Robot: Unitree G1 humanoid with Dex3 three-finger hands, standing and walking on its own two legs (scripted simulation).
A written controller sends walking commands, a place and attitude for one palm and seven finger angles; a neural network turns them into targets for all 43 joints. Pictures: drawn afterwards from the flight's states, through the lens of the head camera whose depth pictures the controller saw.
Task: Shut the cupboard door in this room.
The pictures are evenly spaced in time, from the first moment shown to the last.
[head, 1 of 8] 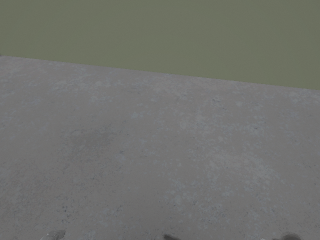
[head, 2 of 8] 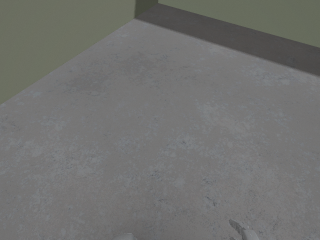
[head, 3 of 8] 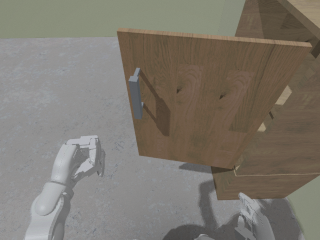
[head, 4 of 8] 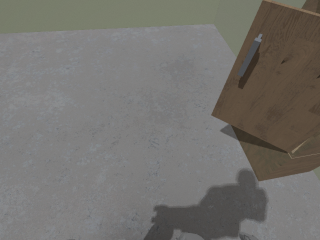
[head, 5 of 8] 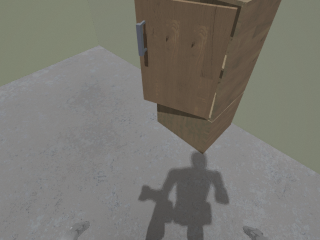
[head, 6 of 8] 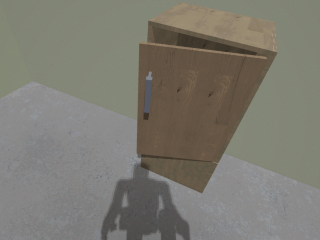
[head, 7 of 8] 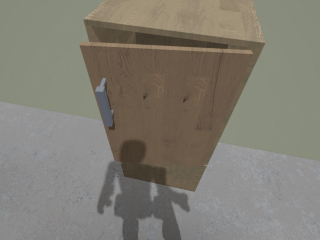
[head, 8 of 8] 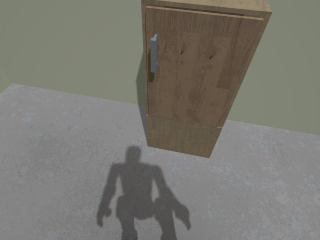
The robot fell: no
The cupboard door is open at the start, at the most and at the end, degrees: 79 79 0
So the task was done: yes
